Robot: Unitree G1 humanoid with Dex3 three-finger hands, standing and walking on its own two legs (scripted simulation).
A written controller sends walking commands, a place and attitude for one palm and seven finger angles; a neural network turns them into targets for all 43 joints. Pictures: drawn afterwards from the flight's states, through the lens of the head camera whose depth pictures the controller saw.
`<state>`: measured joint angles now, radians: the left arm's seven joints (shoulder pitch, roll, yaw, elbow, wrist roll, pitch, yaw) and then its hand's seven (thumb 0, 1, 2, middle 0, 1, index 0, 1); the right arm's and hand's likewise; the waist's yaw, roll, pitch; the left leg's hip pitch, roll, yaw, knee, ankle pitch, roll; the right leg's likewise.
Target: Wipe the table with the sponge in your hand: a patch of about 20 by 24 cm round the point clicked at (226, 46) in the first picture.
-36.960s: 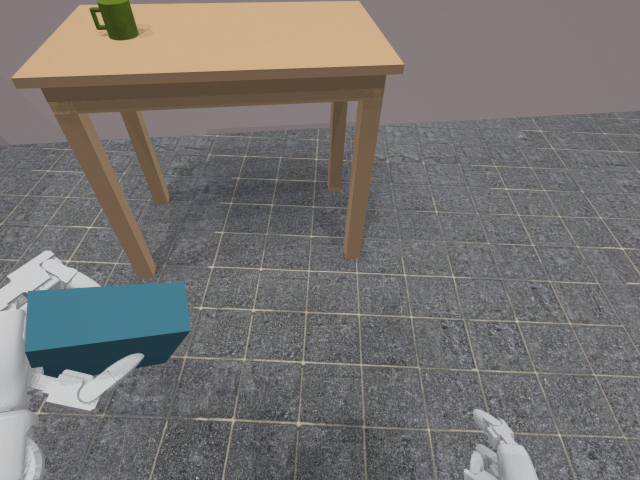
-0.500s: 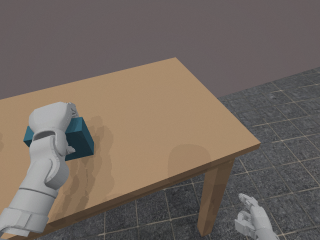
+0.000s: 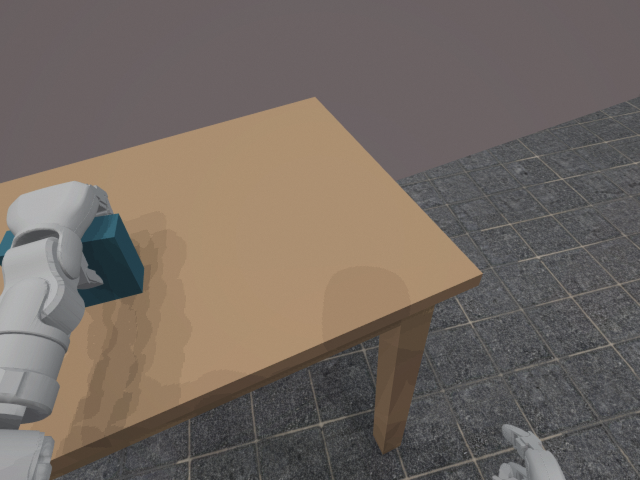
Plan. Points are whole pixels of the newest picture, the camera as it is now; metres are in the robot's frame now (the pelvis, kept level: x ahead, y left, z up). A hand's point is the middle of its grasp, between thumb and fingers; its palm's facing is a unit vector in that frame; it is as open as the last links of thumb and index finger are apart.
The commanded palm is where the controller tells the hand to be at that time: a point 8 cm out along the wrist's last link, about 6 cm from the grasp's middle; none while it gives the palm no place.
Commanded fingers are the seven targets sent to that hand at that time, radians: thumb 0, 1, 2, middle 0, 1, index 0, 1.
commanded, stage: wipe forward along the middle lane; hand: left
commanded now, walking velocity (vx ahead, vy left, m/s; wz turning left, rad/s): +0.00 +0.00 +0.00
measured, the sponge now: (86, 275) +0.33 +0.35 +0.09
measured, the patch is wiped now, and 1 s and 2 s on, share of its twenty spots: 0.95 0.95 0.95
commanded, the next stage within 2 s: slide back across to the first lane in 0.42 s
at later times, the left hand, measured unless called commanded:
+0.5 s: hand (68, 223) +0.38 +0.37 +0.15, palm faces -0.09 +0.00 -1.00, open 9.3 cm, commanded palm +0.36 +0.38 +0.17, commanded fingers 0.00 0.10 1.30 -1.20 -1.60 -1.20 -1.60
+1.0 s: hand (37, 217) +0.38 +0.42 +0.15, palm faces -0.02 -0.01 -1.00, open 9.3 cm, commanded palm +0.34 +0.43 +0.20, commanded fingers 0.00 0.10 1.30 -1.20 -1.60 -1.20 -1.60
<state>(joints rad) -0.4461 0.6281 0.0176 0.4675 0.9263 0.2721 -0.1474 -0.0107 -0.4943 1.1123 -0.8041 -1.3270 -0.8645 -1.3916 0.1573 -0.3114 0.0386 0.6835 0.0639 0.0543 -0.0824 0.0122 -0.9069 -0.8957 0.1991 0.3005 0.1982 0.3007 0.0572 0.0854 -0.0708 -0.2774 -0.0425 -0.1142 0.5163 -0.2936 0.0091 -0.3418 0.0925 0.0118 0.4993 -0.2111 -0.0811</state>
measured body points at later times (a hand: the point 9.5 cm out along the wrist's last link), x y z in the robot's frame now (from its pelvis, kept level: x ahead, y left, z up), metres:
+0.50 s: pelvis -0.02 +0.00 -0.01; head +0.01 -0.03 +0.44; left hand +0.38 +0.37 +0.20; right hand +0.08 -0.28 -0.14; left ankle -0.02 +0.13 -0.73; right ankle +0.03 -0.06 -0.74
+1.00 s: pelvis +0.02 +0.05 +0.00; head +0.04 +0.03 +0.45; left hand +0.38 +0.42 +0.20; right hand +0.16 -0.20 -0.12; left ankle -0.02 +0.13 -0.73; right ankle +0.03 -0.06 -0.73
